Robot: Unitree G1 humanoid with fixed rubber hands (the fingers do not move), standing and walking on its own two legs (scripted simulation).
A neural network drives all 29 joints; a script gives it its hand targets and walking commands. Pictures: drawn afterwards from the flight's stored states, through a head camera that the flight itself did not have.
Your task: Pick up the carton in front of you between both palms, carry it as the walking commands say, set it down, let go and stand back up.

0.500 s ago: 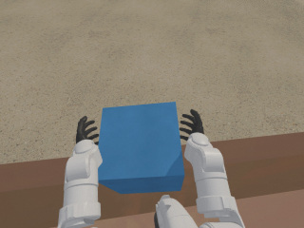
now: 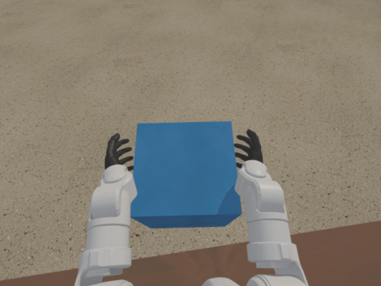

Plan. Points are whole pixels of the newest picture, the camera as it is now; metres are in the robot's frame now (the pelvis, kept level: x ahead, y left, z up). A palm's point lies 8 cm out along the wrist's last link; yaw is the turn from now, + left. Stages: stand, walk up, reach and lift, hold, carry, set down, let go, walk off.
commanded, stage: carry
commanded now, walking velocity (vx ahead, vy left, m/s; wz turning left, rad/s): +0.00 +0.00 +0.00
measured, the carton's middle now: (186, 181) +0.36 -0.03 -0.02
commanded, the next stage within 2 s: none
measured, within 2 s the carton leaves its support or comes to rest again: neither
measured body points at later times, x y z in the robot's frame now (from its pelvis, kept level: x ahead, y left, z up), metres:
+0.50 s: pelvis +0.45 -0.04 -0.21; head +0.46 -0.03 +0.24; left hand +0.76 +0.14 -0.17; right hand +0.79 -0.15 -0.18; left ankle +0.54 +0.10 -0.86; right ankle +0.37 -0.09 -0.89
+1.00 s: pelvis +0.80 -0.03 -0.34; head +0.87 -0.04 +0.11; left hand +1.15 +0.10 -0.30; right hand +1.14 -0.19 -0.30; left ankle +0.76 +0.05 -1.05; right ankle +0.90 -0.13 -1.06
